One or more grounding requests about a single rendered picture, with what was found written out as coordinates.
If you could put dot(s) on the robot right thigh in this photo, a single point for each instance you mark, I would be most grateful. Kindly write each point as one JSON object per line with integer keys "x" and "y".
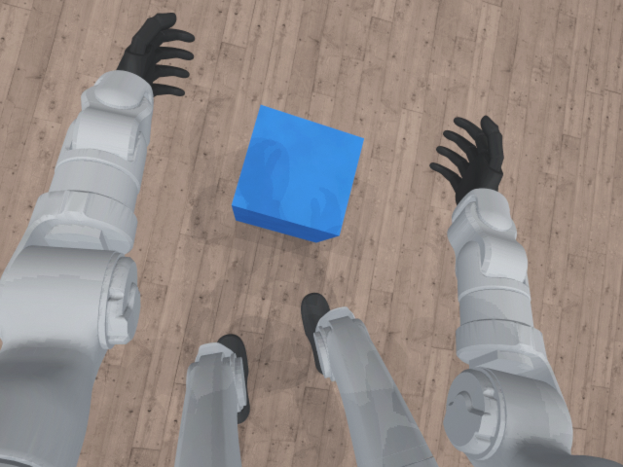
{"x": 382, "y": 429}

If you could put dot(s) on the robot left hand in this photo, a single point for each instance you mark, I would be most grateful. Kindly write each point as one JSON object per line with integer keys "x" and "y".
{"x": 144, "y": 52}

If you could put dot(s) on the right robot upper arm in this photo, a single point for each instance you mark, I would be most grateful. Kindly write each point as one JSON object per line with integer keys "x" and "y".
{"x": 503, "y": 420}

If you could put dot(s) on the robot right hand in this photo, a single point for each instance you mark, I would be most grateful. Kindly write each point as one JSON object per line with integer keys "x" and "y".
{"x": 484, "y": 167}

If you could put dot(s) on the right robot forearm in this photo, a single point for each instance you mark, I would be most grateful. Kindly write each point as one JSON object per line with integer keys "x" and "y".
{"x": 496, "y": 327}

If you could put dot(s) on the robot left shin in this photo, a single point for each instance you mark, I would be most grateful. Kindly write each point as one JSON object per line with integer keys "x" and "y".
{"x": 209, "y": 348}

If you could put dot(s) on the left robot forearm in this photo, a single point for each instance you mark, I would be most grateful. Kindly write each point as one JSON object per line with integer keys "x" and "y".
{"x": 98, "y": 174}

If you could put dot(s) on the carton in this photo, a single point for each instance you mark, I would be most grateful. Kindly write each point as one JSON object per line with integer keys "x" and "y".
{"x": 296, "y": 177}

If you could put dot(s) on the left robot upper arm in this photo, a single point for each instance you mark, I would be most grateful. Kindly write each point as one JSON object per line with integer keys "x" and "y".
{"x": 61, "y": 310}

